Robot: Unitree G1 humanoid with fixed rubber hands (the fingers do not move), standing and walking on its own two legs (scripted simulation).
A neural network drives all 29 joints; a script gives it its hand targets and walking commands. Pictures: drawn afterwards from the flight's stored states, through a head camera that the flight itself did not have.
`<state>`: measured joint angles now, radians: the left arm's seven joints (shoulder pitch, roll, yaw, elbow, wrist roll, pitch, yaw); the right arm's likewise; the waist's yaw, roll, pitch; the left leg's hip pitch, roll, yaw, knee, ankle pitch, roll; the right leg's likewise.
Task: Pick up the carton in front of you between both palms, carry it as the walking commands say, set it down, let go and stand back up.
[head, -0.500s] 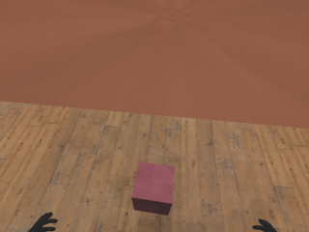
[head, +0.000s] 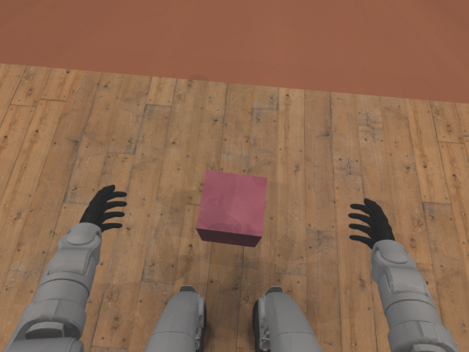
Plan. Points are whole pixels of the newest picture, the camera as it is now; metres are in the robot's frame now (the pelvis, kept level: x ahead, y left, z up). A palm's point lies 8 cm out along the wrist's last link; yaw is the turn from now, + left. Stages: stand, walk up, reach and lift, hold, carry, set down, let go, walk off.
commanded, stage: reach and lift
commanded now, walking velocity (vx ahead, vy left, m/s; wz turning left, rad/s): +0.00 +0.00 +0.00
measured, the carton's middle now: (232, 211) +0.47 +0.00 -0.59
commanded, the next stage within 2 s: none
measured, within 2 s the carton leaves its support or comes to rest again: neither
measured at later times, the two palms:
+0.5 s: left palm (149, 150) +0.49 +0.19 -0.15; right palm (324, 172) +0.44 -0.20 -0.15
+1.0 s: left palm (168, 186) +0.48 +0.19 -0.37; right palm (300, 200) +0.44 -0.20 -0.36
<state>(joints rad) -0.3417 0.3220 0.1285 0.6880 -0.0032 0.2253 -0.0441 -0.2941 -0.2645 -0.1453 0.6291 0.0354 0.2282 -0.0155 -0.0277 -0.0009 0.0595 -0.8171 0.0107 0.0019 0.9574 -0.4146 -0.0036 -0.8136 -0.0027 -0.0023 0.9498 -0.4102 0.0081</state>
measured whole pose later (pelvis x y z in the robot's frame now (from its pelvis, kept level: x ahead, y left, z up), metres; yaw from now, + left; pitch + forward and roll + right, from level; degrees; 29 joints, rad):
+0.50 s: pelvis -0.07 +0.01 -0.07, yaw +0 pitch +39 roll -1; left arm -1.35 0.39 0.24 1.09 0.02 0.22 -0.04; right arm -1.20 -0.21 -0.35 0.89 0.02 0.23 -0.11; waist -0.07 0.01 0.07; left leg -1.51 0.00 -0.01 1.12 -0.30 0.01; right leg -1.49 -0.01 -0.01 1.10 -0.29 0.02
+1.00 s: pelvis -0.06 +0.00 -0.21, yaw -1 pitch +52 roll -2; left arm -1.27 0.37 0.19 1.02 -0.05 0.08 0.05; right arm -1.15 -0.21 -0.30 0.88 0.08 0.07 -0.13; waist -0.05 0.00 -0.01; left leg -2.09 -0.01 -0.03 1.71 -0.52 -0.01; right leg -2.08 0.01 0.00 1.69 -0.52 0.03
